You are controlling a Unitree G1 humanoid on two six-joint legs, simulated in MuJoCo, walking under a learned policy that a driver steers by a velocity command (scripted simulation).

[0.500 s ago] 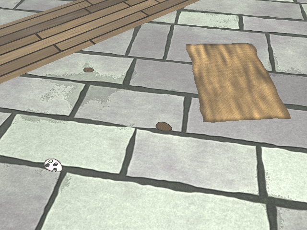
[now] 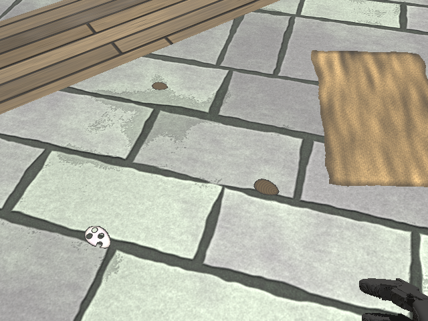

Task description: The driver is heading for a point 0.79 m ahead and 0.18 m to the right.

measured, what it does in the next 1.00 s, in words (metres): walks ahead, turning right: left foot, then right foot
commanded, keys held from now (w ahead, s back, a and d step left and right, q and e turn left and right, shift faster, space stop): w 0.10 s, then w+e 0.24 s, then e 0.36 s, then w+e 0.30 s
